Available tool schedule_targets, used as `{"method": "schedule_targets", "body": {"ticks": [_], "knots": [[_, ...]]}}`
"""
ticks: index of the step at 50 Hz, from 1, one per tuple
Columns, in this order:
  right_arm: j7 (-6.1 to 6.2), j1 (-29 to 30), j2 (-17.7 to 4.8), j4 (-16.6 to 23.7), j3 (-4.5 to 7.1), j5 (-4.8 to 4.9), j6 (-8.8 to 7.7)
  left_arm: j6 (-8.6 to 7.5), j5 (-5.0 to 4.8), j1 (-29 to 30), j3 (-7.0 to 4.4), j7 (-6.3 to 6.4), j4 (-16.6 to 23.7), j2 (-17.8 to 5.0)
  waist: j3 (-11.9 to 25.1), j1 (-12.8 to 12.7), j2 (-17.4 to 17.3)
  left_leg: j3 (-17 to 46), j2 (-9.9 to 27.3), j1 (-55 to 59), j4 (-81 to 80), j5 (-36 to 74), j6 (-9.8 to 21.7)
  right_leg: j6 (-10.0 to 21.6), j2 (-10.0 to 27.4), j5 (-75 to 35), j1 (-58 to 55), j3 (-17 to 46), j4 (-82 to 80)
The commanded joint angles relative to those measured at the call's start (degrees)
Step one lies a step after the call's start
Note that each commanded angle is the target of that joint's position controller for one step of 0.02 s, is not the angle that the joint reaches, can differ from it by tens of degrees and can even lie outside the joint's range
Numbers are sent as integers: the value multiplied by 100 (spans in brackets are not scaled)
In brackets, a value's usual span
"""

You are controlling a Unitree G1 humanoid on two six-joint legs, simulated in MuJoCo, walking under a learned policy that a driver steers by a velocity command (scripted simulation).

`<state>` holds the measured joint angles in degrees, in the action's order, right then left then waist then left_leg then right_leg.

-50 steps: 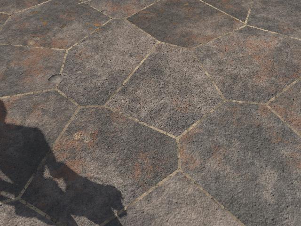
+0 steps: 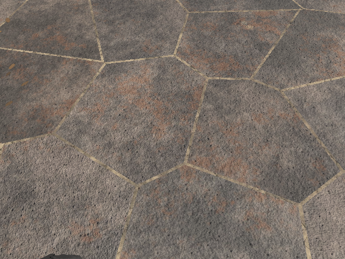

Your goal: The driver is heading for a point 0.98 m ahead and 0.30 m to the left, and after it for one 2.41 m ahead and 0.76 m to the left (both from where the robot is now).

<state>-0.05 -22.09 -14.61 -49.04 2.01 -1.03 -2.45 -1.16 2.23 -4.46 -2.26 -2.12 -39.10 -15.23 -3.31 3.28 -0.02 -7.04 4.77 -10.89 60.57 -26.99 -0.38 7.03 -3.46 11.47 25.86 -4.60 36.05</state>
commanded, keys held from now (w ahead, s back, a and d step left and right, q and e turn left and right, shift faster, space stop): w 0.06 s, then w+q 0.94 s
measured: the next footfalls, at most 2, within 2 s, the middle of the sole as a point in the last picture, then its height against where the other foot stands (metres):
left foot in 0.50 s outside the picture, level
right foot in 1.00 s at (162, 182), level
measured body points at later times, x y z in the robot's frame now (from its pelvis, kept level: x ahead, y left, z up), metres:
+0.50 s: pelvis +0.27 +0.03 +0.00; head +0.30 +0.03 +0.45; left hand +0.22 +0.28 -0.14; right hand +0.47 -0.19 -0.11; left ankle +0.37 +0.10 -0.72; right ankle +0.08 -0.06 -0.71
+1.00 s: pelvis +0.55 +0.07 +0.01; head +0.58 +0.08 +0.46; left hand +0.67 +0.37 -0.07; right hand +0.65 -0.21 -0.11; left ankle +0.38 +0.10 -0.72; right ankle +0.72 +0.02 -0.72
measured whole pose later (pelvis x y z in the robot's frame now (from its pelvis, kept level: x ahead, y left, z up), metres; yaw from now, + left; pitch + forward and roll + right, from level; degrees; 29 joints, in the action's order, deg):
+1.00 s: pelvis +0.55 +0.07 +0.01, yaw +26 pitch +2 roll +1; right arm 0.1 -25.7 -17.4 -48.1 4.5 -0.8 -2.2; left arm -3.4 1.8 -2.7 0.3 -0.9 -39.1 -15.4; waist -1.4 5.6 1.2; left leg 13.1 -8.2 0.3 23.9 -24.3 5.5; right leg -0.4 0.5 6.7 28.3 1.6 29.8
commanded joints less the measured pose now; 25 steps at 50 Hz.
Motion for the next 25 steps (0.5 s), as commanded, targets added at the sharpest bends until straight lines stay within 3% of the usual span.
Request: {"method": "schedule_targets", "body": {"ticks": [1, 2, 4, 6, 9, 13, 19, 21, 23, 24, 25], "knots": [[-37, 431, -649, 728, 91, 70, -202, -29, -132, -1495, -323, 197, -230, -938, 821, -665, 157, 720, 134, -2896, 1310, 727, 144, 1044, 2022, -1722, -3054, 2748, -1846], [-50, 330, -610, 629, 88, 9, -163, -78, -137, -1263, -252, 200, -252, -740, 593, -426, 79, 748, 260, -2545, 895, 810, 131, 828, 1725, -2014, -2532, 2265, -1976], [-97, -86, -560, 417, 85, -100, 36, -184, -160, -1065, -152, 171, -286, -511, 574, -142, 222, 723, 276, -1897, 537, 874, 76, 682, 1468, -2256, -1928, 1706, -2285], [-164, -79, -481, 353, 97, -80, 129, -292, -166, -1212, -167, 148, -426, -584, 460, -103, 205, 675, 231, -1970, 341, 1132, 70, 649, 1388, -2267, -1823, 1399, -2546], [-207, 544, -431, 467, 113, -34, 164, -351, -140, -1496, -181, 147, -616, -636, 75, -290, 224, 792, 228, -2616, -107, 1819, 82, 466, 1357, -1881, -1942, 1050, -2896], [-218, 1110, -384, 578, 125, -7, 129, -410, -133, -1686, -137, 178, -775, -571, -121, -441, 269, 1002, -51, -2997, -905, 2520, 136, 219, 1352, -2034, -2335, 538, -2985], [-318, 2004, -204, 892, 1, -80, 66, -421, -108, -2052, -70, 316, -1103, -542, -340, -698, 262, 286, -250, -2847, -2279, 2682, 373, 30, 1504, -3274, -3122, -73, -2756], [-317, 1885, -250, 923, 13, -72, 64, -397, -82, -2004, -78, 365, -1165, -682, -160, -567, 389, 15, -521, -2387, -2548, 2212, 583, -82, 1568, -4819, -3400, -267, -2190], [-265, 1270, -399, 785, 79, -90, 68, -345, -48, -1894, -113, 422, -1188, -877, 273, -264, 597, -201, -904, -1651, -2589, 1570, 858, -148, 1630, -6493, -3582, -411, -1087], [-235, 640, -542, 616, 154, -111, 38, -298, -24, -1825, -132, 432, -1165, -962, 632, 9, 610, -133, -1045, -934, -2783, 1406, 1020, -140, 1646, -6470, -3409, -466, -125], [-187, -240, -762, 370, 271, -184, -4, -281, -59, -1660, -134, 427, -1075, -1007, 1083, 479, 404, 265, -923, 373, -3245, 1568, 1274, -198, 1524, -5382, -2618, -579, 1233]]}}
Velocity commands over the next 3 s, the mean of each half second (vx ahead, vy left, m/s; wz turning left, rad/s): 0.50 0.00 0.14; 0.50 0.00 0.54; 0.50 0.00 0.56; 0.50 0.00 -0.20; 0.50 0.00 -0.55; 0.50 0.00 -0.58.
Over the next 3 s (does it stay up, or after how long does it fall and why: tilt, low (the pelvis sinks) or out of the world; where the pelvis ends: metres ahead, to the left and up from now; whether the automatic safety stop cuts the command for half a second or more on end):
stays up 1.45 0.59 0.02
